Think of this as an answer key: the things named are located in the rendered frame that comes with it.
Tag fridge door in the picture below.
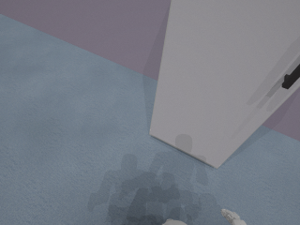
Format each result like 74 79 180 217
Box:
150 0 300 168

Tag handle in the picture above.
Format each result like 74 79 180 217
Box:
281 64 300 89

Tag robot right hand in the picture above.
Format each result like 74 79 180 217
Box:
221 208 247 225

